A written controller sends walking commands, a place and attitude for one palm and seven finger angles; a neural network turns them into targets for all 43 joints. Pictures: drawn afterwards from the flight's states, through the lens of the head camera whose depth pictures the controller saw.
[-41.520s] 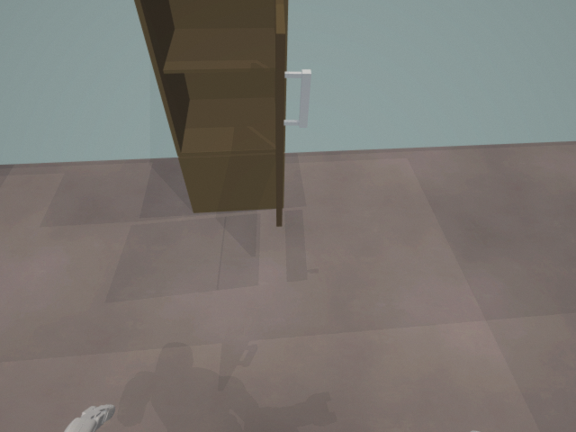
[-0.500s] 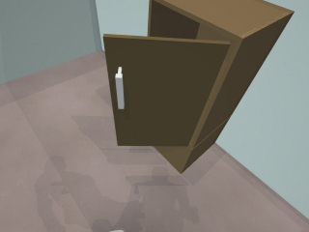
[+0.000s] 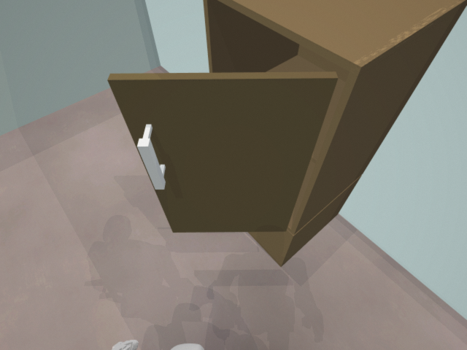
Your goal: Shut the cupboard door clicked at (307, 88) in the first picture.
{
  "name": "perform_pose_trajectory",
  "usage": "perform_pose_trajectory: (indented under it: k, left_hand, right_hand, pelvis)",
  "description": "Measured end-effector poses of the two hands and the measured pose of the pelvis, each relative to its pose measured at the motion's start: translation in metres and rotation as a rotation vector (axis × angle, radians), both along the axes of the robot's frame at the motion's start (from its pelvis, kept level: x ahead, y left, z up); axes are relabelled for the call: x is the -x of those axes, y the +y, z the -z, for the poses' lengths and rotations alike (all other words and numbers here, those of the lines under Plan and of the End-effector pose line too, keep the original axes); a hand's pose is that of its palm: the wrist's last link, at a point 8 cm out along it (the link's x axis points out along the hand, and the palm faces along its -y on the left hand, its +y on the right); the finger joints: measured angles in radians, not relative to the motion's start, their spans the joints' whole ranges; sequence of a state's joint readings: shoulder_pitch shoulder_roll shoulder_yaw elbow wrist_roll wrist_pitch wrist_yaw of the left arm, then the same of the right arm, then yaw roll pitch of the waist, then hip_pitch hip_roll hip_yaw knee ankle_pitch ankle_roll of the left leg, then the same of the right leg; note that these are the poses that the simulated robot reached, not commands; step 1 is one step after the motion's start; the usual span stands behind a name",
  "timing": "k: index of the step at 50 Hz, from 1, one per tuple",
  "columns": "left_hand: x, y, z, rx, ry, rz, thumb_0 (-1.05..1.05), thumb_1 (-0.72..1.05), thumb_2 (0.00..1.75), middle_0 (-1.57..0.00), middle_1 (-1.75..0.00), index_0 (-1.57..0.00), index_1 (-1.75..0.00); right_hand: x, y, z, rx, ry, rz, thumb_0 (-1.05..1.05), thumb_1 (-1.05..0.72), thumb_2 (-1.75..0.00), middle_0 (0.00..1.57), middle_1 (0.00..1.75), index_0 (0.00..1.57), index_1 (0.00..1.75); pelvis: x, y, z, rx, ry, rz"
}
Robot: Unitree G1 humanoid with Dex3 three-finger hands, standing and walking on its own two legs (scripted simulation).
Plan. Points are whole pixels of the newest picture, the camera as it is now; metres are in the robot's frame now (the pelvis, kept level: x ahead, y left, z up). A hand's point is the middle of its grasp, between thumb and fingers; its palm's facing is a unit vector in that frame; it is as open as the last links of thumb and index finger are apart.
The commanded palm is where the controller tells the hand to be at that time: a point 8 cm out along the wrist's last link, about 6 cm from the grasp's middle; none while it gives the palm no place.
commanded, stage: come to a stop and stand still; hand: left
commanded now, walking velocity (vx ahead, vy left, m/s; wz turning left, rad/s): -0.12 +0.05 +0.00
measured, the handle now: (154, 158) +0.46 +0.19 +0.02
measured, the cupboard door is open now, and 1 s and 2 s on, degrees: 50 50 50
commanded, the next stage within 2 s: look again from close up in 0.90 s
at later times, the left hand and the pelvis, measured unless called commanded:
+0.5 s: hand out of the picture -0.05 +0.24 -0.18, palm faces +0.02 -0.97 -0.23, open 7.4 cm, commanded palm none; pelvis -0.05 +0.05 +0.00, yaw -2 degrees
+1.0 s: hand out of the picture -0.09 +0.20 -0.18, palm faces -0.01 -0.99 -0.14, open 7.4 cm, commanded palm none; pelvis -0.08 +0.04 +0.00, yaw -2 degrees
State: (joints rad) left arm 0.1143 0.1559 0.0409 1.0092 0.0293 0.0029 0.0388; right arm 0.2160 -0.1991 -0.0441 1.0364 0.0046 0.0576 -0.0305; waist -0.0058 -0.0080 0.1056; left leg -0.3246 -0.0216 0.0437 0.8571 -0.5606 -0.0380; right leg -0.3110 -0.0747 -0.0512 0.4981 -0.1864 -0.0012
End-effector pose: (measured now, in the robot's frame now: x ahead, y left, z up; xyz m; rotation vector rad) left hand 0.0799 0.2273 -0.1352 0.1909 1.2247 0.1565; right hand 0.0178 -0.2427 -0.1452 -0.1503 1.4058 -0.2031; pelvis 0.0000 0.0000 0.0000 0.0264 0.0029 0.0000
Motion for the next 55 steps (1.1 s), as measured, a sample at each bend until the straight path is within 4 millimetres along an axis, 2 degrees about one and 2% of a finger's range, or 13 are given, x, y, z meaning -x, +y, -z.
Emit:
perform_pose_trajectory:
  k: [4, 8, 13, 18, 23, 26, 29, 33, 39, 44, 50, 55]
  left_hand:
    - [0.008, 0.016, 0.004, 0.004, -0.012, -0.023, 0.00, 0.91, 0.89, -0.20, -0.30, -0.20, -0.30]
    - [0.025, 0.042, 0.021, 0.017, -0.001, -0.041, 0.00, 0.90, 0.89, -0.20, -0.30, -0.20, -0.30]
    - [0.054, 0.064, 0.022, 0.019, 0.059, -0.063, 0.00, 0.90, 0.89, -0.20, -0.30, -0.20, -0.30]
    - [0.090, 0.073, 0.016, 0.013, 0.117, -0.073, 0.00, 0.91, 0.90, -0.20, -0.30, -0.20, -0.30]
    - [0.123, 0.069, 0.011, 0.005, 0.181, -0.061, 0.00, 0.91, 0.90, -0.20, -0.30, -0.20, -0.30]
    - [0.140, 0.061, 0.011, -0.002, 0.205, -0.049, 0.00, 0.91, 0.90, -0.20, -0.30, -0.20, -0.30]
    - [0.151, 0.050, 0.006, 0.016, 0.227, -0.030, 0.00, 0.91, 0.90, -0.20, -0.30, -0.20, -0.30]
    - [0.158, 0.038, 0.008, 0.042, 0.216, -0.019, 0.00, 0.90, 0.90, -0.20, -0.30, -0.20, -0.30]
    - [0.156, 0.021, 0.015, 0.088, 0.188, -0.004, 0.00, 0.90, 0.90, -0.20, -0.30, -0.20, -0.30]
    - [0.162, 0.018, 0.017, 0.095, 0.202, -0.003, 0.01, 0.91, 0.89, -0.20, -0.30, -0.20, -0.30]
    - [0.175, 0.020, 0.014, 0.087, 0.232, -0.016, 0.01, 0.91, 0.90, -0.20, -0.30, -0.20, -0.30]
    - [0.179, 0.029, 0.013, 0.050, 0.225, 0.003, 0.00, 0.91, 0.89, -0.20, -0.30, -0.20, -0.30]
  right_hand:
    - [-0.022, 0.003, -0.009, 0.035, -0.059, -0.043, 0.01, -0.91, -0.90, 0.20, 0.30, 0.20, 0.29]
    - [-0.034, 0.015, -0.013, 0.073, -0.151, -0.071, 0.01, -0.91, -0.90, 0.20, 0.30, 0.20, 0.29]
    - [-0.027, 0.039, -0.025, 0.082, -0.177, -0.099, 0.01, -0.90, -0.89, 0.20, 0.30, 0.20, 0.29]
    - [-0.016, 0.058, -0.025, 0.052, -0.173, -0.107, 0.01, -0.90, -0.89, 0.20, 0.30, 0.20, 0.30]
    - [0.003, 0.068, -0.014, 0.003, -0.159, -0.072, 0.01, -0.90, -0.89, 0.21, 0.30, 0.21, 0.30]
    - [0.021, 0.069, -0.004, -0.027, -0.139, -0.033, 0.01, -0.90, -0.89, 0.21, 0.30, 0.21, 0.30]
    - [0.041, 0.065, -0.003, -0.029, -0.120, 0.005, 0.00, -0.92, -0.89, 0.21, 0.30, 0.21, 0.30]
    - [0.071, 0.060, -0.005, -0.020, -0.073, 0.022, 0.00, -0.92, -0.89, 0.21, 0.30, 0.20, 0.30]
    - [0.117, 0.056, -0.010, 0.000, 0.021, 0.048, 0.00, -0.91, -0.89, 0.20, 0.30, 0.20, 0.29]
    - [0.146, 0.059, -0.012, 0.000, 0.086, 0.068, 0.01, -0.91, -0.89, 0.20, 0.30, 0.20, 0.29]
    - [0.159, 0.069, -0.010, -0.023, 0.121, 0.079, 0.01, -0.91, -0.90, 0.20, 0.30, 0.20, 0.29]
    - [0.146, 0.077, 0.003, -0.059, 0.074, 0.041, 0.01, -0.90, -0.90, 0.20, 0.30, 0.20, 0.29]
  pelvis:
    - [0.009, 0.011, 0.000, 0.007, -0.002, -0.012]
    - [0.018, 0.029, 0.011, 0.033, -0.014, -0.016]
    - [0.028, 0.041, 0.006, 0.038, -0.030, 0.005]
    - [0.040, 0.049, 0.000, 0.041, -0.016, 0.014]
    - [0.050, 0.051, 0.000, 0.030, 0.002, 0.027]
    - [0.057, 0.049, 0.003, 0.014, 0.009, 0.039]
    - [0.062, 0.050, -0.001, 0.025, 0.000, 0.033]
    - [0.066, 0.048, -0.003, 0.025, -0.020, 0.034]
    - [0.073, 0.044, -0.004, 0.026, -0.036, 0.034]
    - [0.077, 0.042, -0.004, 0.028, -0.031, 0.032]
    - [0.078, 0.042, -0.004, 0.029, -0.024, 0.031]
    - [0.080, 0.048, 0.003, 0.053, -0.009, 0.012]
